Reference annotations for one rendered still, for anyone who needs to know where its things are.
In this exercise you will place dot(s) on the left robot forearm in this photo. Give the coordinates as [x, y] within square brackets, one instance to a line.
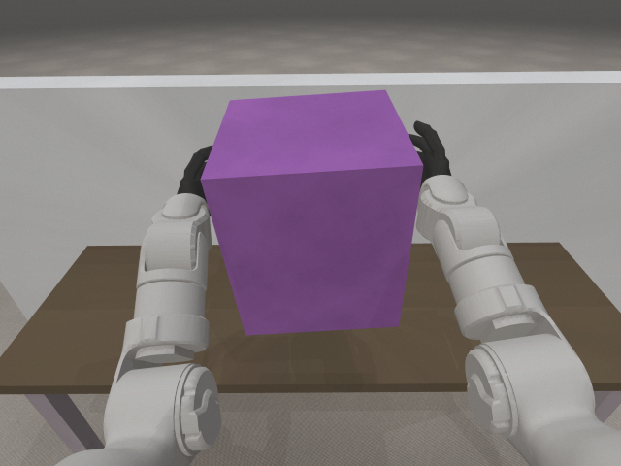
[169, 322]

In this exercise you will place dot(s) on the right robot forearm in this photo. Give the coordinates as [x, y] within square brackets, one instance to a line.
[493, 302]

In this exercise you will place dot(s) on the robot left hand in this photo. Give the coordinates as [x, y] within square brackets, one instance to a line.
[190, 183]

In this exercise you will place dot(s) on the table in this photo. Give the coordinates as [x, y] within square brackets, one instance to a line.
[73, 343]

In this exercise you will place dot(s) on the carton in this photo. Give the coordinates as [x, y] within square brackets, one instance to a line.
[313, 200]

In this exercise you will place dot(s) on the right robot upper arm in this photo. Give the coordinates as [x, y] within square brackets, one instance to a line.
[533, 391]

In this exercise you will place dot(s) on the robot right hand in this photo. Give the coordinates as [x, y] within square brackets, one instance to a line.
[433, 152]

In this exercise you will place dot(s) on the left robot upper arm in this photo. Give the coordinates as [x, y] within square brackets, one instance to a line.
[159, 416]

